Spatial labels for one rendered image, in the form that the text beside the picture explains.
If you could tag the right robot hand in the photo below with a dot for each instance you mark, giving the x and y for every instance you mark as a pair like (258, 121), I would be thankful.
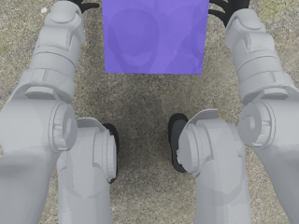
(229, 7)

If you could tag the left robot hand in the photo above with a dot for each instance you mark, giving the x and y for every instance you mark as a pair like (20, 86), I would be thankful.
(83, 6)

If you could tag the left robot thigh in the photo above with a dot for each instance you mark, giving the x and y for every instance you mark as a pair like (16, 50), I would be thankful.
(83, 185)

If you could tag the right robot upper arm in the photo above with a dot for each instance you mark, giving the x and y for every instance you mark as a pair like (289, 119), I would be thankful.
(271, 128)

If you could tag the left robot upper arm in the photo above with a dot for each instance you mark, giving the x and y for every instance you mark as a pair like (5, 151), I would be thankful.
(33, 134)

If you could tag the robot thigh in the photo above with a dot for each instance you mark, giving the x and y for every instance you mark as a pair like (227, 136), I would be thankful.
(221, 184)
(83, 185)

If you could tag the right robot thigh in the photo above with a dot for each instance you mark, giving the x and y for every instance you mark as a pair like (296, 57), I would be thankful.
(221, 184)

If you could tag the carton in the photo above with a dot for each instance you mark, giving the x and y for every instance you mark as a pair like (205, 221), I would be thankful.
(154, 36)

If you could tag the right robot forearm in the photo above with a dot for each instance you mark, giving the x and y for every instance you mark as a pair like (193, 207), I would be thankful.
(256, 62)

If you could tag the left robot forearm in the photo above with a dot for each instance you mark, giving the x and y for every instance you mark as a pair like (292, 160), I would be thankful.
(55, 58)

